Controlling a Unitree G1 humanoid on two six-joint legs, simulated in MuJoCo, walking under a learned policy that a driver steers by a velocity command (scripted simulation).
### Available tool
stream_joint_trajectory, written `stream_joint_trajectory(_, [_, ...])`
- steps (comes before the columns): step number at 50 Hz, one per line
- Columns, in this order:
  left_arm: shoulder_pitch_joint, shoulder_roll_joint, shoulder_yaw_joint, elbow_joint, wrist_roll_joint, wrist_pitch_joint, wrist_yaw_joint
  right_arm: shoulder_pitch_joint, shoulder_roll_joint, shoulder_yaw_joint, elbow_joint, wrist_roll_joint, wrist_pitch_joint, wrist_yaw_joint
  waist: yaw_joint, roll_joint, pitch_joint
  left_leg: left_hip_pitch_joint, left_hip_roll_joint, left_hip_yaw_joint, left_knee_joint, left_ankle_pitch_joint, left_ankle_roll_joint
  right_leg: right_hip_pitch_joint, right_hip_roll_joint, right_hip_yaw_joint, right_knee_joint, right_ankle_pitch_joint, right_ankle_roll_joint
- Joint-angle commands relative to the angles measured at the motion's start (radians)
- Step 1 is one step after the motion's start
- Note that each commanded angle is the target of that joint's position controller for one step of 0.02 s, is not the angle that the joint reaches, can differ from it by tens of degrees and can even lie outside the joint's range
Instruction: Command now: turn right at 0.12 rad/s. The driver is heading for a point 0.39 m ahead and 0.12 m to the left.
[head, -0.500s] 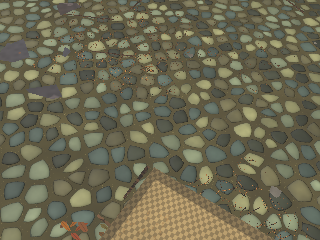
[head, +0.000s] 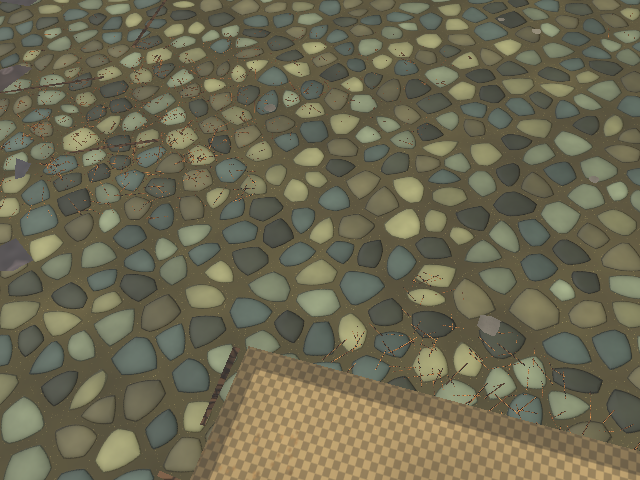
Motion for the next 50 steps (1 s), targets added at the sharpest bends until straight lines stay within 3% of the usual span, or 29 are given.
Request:
stream_joint_trajectory(1, [-0.045,0.096,0.018,-0.047,0.011,-0.017,0.003,-0.018,-0.021,0.01,-0.061,0.001,-0.011,0.013,0.018,-0.187,-0.137,0.115,0.037,-0.015,-0.192,0.02,0.004,0.091,-0.227,0.14,-0.101,0.296,-0.17])
stream_joint_trajectory(2, [-0.018,0.1,0.017,-0.03,0.014,-0.018,-0.002,-0.015,-0.027,0.012,-0.059,0.005,-0.011,0.018,0.034,-0.192,-0.138,0.157,0.032,0.003,-0.237,0.016,0.009,0.075,-0.23,0.151,-0.128,0.142,-0.175])
stream_joint_trajectory(5, [0.025,0.193,0.042,0.002,0.0,-0.022,-0.016,-0.031,-0.076,0.006,-0.074,0.027,-0.019,0.024,0.061,-0.206,-0.028,0.138,-0.011,0.052,-0.296,-0.048,0.059,0.018,-0.266,0.256,-0.208,-0.347,-0.181])
stream_joint_trajectory(7, [0.016,0.189,0.04,0.013,-0.014,-0.028,-0.014,0.004,-0.058,0.013,-0.058,0.03,-0.038,0.028,0.035,-0.168,0.011,0.172,-0.018,0.064,-0.401,-0.037,0.109,-0.001,-0.275,0.269,-0.203,-0.441,-0.165])
stream_joint_trajectory(9, [-0.01,0.153,0.031,0.017,-0.02,-0.041,-0.012,0.094,-0.044,0.016,-0.017,0.025,-0.057,0.03,-0.011,-0.131,0.006,0.305,-0.022,0.046,-0.503,-0.004,0.164,-0.061,-0.237,0.213,-0.14,-0.417,-0.128])
stream_joint_trajectory(10, [-0.053,0.109,0.02,0.003,-0.012,-0.052,-0.013,0.169,-0.06,0.011,0.006,0.025,-0.065,0.029,-0.038,-0.076,-0.003,0.39,0.035,-0.053,-0.542,-0.009,0.203,-0.132,-0.186,0.138,-0.013,-0.34,-0.088])
stream_joint_trajectory(11, [-0.096,0.053,0.01,-0.045,-0.007,-0.073,-0.018,0.241,-0.158,-0.016,0.027,0.024,-0.075,0.028,-0.032,0.135,-0.016,0.457,0.171,-0.337,-0.637,-0.171,0.303,-0.29,-0.023,-0.067,0.238,-0.287,-0.001])
stream_joint_trajectory(12, [-0.155,0.095,0.02,-0.072,-0.017,-0.098,-0.018,0.286,-0.188,-0.028,0.023,0.02,-0.086,0.038,-0.082,0.226,0.028,0.519,0.314,-0.655,-0.785,-0.224,0.416,-0.472,0.026,-0.071,0.413,-0.359,0.034])
stream_joint_trajectory(13, [-0.172,0.131,0.034,-0.078,-0.038,-0.114,-0.024,0.286,-0.151,-0.017,0.017,0.006,-0.097,0.036,-0.083,0.178,0.055,0.555,0.344,-0.693,-0.806,-0.202,0.433,-0.573,-0.017,0.002,0.536,-0.384,0.034])
stream_joint_trajectory(14, [-0.152,0.126,0.035,-0.063,-0.043,-0.125,-0.033,0.266,-0.131,-0.012,0.01,0.006,-0.106,0.032,-0.062,0.132,0.053,0.581,0.309,-0.628,-0.793,-0.159,0.405,-0.603,-0.046,0.025,0.583,-0.314,0.028])
stream_joint_trajectory(16, [-0.156,0.121,0.037,-0.053,-0.018,-0.138,-0.046,0.25,-0.113,-0.008,-0.003,0.021,-0.102,0.022,-0.057,0.061,0.031,0.625,0.246,-0.493,-0.779,0.021,0.355,-0.626,-0.074,0.012,0.538,-0.161,0.034])
stream_joint_trajectory(19, [-0.18,0.066,0.023,-0.046,-0.009,-0.145,-0.062,0.239,-0.099,-0.005,-0.017,0.023,-0.078,0.004,-0.054,0.066,0.005,0.524,0.147,-0.322,-0.784,0.19,0.311,-0.457,-0.045,-0.038,0.345,-0.009,0.081])
stream_joint_trajectory(22, [-0.228,0.045,0.013,-0.051,-0.017,-0.142,-0.069,0.247,-0.135,-0.018,-0.025,0.024,-0.065,-0.003,-0.072,0.092,0.017,0.386,0.115,-0.267,-0.775,0.196,0.291,-0.291,-0.009,-0.058,0.171,0.097,0.106])
stream_joint_trajectory(24, [-0.232,0.073,0.02,-0.056,-0.026,-0.142,-0.069,0.264,-0.151,-0.025,-0.024,0.032,-0.061,-0.002,-0.071,0.103,0.017,0.333,0.133,-0.299,-0.767,0.163,0.281,-0.201,-0.003,-0.048,0.115,0.134,0.107])
stream_joint_trajectory(26, [-0.196,0.111,0.034,-0.053,-0.035,-0.145,-0.064,0.25,-0.158,-0.029,-0.028,0.037,-0.062,0.0,-0.041,0.122,0.016,0.323,0.159,-0.345,-0.746,0.153,0.259,-0.128,-0.017,-0.02,0.079,0.144,0.092])
stream_joint_trajectory(28, [-0.087,0.15,0.056,-0.026,-0.036,-0.148,-0.053,0.223,-0.139,-0.024,-0.039,0.033,-0.061,0.002,0.027,0.12,-0.024,0.308,0.137,-0.339,-0.639,0.252,0.223,0.02,-0.016,-0.03,0.03,0.122,0.058])
stream_joint_trajectory(29, [0.023,0.182,0.074,-0.003,-0.031,-0.151,-0.043,0.217,-0.103,-0.013,-0.048,0.024,-0.063,0.006,0.082,0.101,-0.095,0.263,0.079,-0.299,-0.483,0.317,0.19,0.177,-0.045,-0.015,0.015,0.11,0.028])
stream_joint_trajectory(30, [0.201,0.245,0.089,0.014,-0.014,-0.149,-0.031,0.221,-0.026,0.013,-0.079,0.0,-0.062,0.008,0.146,-0.038,-0.269,0.136,0.002,-0.223,-0.16,0.152,0.149,0.436,-0.237,0.188,0.006,-0.042,-0.038])
stream_joint_trajectory(31, [0.235,0.333,0.099,0.04,0.017,-0.139,-0.041,0.347,0.057,0.036,-0.12,0.036,-0.074,0.003,0.054,-0.424,-0.363,-0.151,-0.121,-0.146,0.161,-0.263,0.093,0.614,-0.459,0.708,-0.159,-0.206,-0.196])
stream_joint_trajectory(32, [0.176,0.223,0.073,0.029,0.01,-0.141,-0.045,0.33,-0.063,0.01,-0.082,0.057,-0.074,-0.002,0.059,-0.299,-0.255,-0.238,-0.059,-0.188,0.293,-0.217,0.08,0.516,-0.448,0.729,-0.21,-0.234,-0.201])
stream_joint_trajectory(33, [0.115,0.16,0.054,0.023,0.003,-0.137,-0.041,0.241,-0.111,-0.004,-0.084,0.047,-0.069,0.0,0.058,-0.203,-0.142,-0.24,-0.026,-0.165,0.307,-0.139,0.08,0.397,-0.412,0.529,-0.18,-0.037,-0.177])
stream_joint_trajectory(34, [0.073,0.127,0.042,0.026,0.006,-0.132,-0.042,0.197,-0.106,-0.004,-0.082,0.028,-0.063,-0.003,0.041,-0.119,-0.102,-0.187,0.003,-0.139,0.289,-0.094,0.073,0.296,-0.363,0.371,-0.154,0.216,-0.165])
stream_joint_trajectory(35, [0.046,0.102,0.035,0.036,0.008,-0.127,-0.045,0.169,-0.098,-0.007,-0.089,0.013,-0.059,-0.001,0.023,-0.111,-0.08,-0.151,0.018,-0.134,0.247,-0.077,0.068,0.221,-0.327,0.271,-0.146,0.405,-0.16])
stream_joint_trajectory(37, [0.023,0.095,0.029,0.06,0.013,-0.134,-0.043,0.174,-0.057,0.0,-0.084,0.015,-0.046,0.008,-0.01,-0.15,-0.079,-0.055,0.027,-0.107,0.155,-0.059,0.06,0.131,-0.283,0.145,-0.164,0.58,-0.156])
stream_joint_trajectory(41, [-0.02,0.145,0.037,0.101,-0.005,-0.126,-0.03,0.103,0.006,0.033,-0.111,-0.002,-0.038,0.016,-0.02,-0.149,-0.095,0.053,0.027,-0.055,-0.152,0.065,0.044,0.074,-0.269,0.032,-0.189,0.684,-0.178])
stream_joint_trajectory(45, [0.013,0.176,0.039,0.136,-0.02,-0.101,-0.028,0.02,-0.032,0.028,-0.13,0.004,-0.036,0.027,0.013,-0.144,-0.121,0.159,-0.004,-0.02,-0.334,0.218,0.062,0.1,-0.267,0.011,-0.157,0.612,-0.151])
stream_joint_trajectory(48, [0.011,0.164,0.029,0.155,-0.038,-0.089,-0.028,0.019,-0.048,0.017,-0.134,-0.007,-0.037,0.028,-0.015,-0.117,-0.118,0.297,-0.03,-0.001,-0.525,0.34,0.116,0.083,-0.238,0.013,-0.062,0.44,-0.094])
stream_joint_trajectory(49, [0.049,0.13,0.016,0.17,-0.026,-0.092,-0.03,0.026,-0.08,0.008,-0.138,-0.012,-0.037,0.02,-0.014,-0.077,-0.13,0.387,0.012,-0.05,-0.58,0.5,0.143,0.053,-0.195,-0.007,-0.005,0.355,-0.045])
stream_joint_trajectory(50, [0.095,0.09,-0.002,0.164,0.013,-0.097,-0.031,0.043,-0.15,-0.003,-0.159,-0.025,-0.034,0.01,0.009,0.043,-0.204,0.53,0.166,-0.195,-0.526,0.851,0.198,-0.024,-0.121,-0.061,0.121,0.105,0.018])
